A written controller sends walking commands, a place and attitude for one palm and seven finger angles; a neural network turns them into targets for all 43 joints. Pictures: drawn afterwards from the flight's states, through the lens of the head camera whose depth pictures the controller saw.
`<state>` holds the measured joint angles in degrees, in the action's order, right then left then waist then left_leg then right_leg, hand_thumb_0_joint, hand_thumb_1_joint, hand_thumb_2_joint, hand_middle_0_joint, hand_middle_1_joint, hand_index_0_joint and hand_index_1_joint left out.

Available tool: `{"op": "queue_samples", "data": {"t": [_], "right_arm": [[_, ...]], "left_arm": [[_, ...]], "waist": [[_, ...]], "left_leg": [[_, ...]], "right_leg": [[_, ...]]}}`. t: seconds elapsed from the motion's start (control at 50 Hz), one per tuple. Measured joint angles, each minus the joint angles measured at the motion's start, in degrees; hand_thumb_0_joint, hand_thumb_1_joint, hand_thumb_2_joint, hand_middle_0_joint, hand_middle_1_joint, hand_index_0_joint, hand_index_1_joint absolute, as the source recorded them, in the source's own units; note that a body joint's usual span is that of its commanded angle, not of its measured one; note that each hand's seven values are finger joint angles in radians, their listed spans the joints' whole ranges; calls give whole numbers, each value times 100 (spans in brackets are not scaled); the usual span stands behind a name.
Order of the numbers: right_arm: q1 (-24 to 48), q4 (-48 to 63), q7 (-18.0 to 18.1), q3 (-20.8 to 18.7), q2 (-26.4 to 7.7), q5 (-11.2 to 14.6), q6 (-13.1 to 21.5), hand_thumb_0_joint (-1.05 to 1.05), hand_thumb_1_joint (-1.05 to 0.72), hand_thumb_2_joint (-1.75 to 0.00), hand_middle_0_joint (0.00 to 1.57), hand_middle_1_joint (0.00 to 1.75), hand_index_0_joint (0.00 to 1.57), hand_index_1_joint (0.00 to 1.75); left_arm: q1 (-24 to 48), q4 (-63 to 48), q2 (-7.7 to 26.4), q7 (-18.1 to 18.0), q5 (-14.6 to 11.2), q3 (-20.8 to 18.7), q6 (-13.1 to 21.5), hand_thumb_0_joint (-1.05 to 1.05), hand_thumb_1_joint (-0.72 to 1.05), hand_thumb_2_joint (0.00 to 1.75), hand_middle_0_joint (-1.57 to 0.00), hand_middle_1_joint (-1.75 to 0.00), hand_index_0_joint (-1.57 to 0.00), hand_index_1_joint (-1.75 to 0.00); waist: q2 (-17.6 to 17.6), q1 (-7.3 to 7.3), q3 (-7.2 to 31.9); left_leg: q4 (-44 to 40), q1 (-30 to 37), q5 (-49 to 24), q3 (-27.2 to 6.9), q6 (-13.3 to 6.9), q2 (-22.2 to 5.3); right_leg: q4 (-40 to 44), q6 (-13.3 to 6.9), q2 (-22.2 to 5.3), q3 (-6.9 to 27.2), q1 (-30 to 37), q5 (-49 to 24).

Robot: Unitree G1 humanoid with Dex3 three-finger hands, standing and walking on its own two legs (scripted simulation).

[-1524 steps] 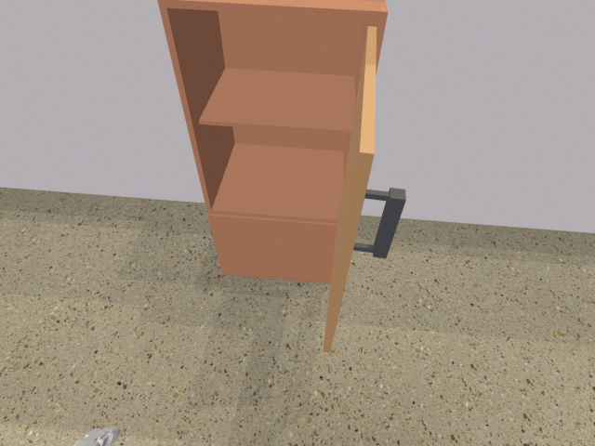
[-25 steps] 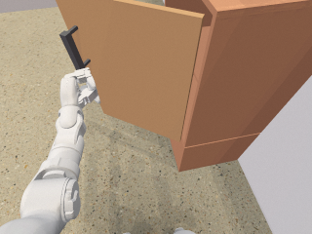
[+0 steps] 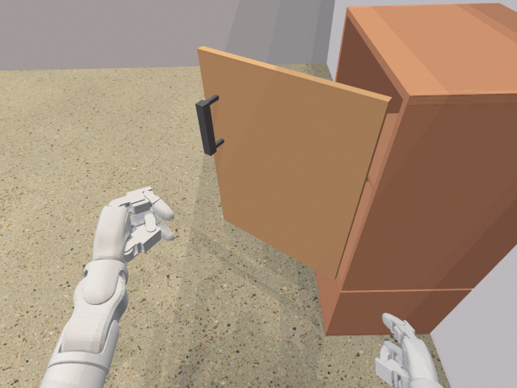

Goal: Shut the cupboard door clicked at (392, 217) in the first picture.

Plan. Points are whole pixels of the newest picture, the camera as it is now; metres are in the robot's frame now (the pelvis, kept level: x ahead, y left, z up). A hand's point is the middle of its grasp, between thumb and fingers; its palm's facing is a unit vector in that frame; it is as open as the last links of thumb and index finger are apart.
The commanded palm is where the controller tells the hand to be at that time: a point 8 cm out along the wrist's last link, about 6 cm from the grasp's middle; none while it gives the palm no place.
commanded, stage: draw the hand back to the body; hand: left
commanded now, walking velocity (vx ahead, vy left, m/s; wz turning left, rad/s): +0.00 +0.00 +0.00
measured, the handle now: (212, 125) +0.69 +0.17 +0.04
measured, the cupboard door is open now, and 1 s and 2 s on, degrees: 55 55 55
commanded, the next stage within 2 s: step back with the hand held close in 0.84 s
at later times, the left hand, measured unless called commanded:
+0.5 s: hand (35, 278) +0.20 +0.27 +0.16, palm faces +0.45 -0.78 -0.43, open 6.4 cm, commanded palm +0.15 +0.31 +0.18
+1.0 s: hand (47, 268) +0.21 +0.26 +0.16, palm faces +0.44 -0.79 -0.43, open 7.4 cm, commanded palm +0.15 +0.30 +0.18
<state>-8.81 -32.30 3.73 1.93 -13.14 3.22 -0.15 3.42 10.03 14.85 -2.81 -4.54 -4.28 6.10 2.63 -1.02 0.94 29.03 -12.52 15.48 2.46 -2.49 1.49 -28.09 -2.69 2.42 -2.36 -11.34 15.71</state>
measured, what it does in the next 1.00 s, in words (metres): stands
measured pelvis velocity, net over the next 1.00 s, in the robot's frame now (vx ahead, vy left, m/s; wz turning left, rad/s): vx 0.02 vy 0.00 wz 0.00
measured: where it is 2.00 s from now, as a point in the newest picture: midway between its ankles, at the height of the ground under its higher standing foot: outside the picture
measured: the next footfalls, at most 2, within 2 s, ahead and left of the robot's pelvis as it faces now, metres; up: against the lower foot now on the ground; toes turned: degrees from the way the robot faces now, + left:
none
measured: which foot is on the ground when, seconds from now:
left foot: down 0.00-1.00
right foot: down 0.00-1.00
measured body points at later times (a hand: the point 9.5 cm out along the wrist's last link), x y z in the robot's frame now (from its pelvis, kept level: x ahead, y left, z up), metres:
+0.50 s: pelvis +0.02 +0.01 +0.01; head -0.01 -0.02 +0.45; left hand +0.17 +0.31 +0.19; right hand +0.19 -0.22 -0.09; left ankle +0.00 +0.09 -0.74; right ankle -0.01 -0.09 -0.74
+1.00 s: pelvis +0.02 +0.00 +0.01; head +0.00 -0.03 +0.46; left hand +0.18 +0.30 +0.19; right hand +0.20 -0.22 -0.09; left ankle +0.00 +0.09 -0.74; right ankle -0.01 -0.09 -0.74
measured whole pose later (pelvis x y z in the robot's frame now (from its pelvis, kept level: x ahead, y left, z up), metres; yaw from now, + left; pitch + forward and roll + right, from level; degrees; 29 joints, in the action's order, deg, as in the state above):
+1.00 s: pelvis +0.02 +0.00 +0.01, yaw +0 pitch -3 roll -1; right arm -11.7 -36.1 3.5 0.7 -12.9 1.1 4.2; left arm -27.0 -20.4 20.4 -6.2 -4.1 -20.0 6.3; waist 4.6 -2.5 -0.1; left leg 23.9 -6.4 14.4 2.1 -2.5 1.5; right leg -21.6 -2.5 2.7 -2.4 -4.5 14.1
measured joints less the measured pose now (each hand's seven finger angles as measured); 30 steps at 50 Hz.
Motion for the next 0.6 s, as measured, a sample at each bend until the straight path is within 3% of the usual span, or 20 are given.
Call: {"op": "queue_samples", "data": {"t": [0.18, 0.32, 0.48, 0.6], "right_arm": [[-115, -151, -33, 128, 76, -129, 53, 1, -90, -90, 20, 30, 20, 30], [-272, -269, -77, 76, 97, -169, -2, 1, -90, -90, 20, 30, 21, 30], [-364, -356, -56, -98, -16, -193, 177, 1, -90, -90, 20, 30, 20, 30], [-304, -407, -13, -195, -114, -193, 361, 1, -90, -90, 20, 30, 20, 30]], "left_arm": [[-1156, -1525, 188, -208, 49, -323, -176, 1, 90, 90, -82, -98, -83, -97], [-2117, -2267, 342, -203, 27, -836, -216, 1, 90, 90, -63, -77, -64, -76], [-3102, -2997, 578, -295, 5, -1481, -161, 1, 90, 90, -41, -53, -42, -53], [-3144, -3039, 490, -411, 48, -1599, -46, 1, 90, 90, -28, -39, -29, -39]], "waist": [[186, -138, -147], [221, -129, -120], [219, -188, -59], [242, -275, -102]], "left_leg": [[-530, 549, -195, -39, -47, 80], [-635, 708, -187, -26, -47, 81], [-552, 699, -118, -50, -33, 50], [-511, 658, -132, -108, -39, 75]], "right_leg": [[542, 57, -59, -14, 570, -187], [655, 67, -55, 8, 727, -189], [672, 56, -24, -15, 768, -166], [624, 60, -49, -78, 745, -152]]}}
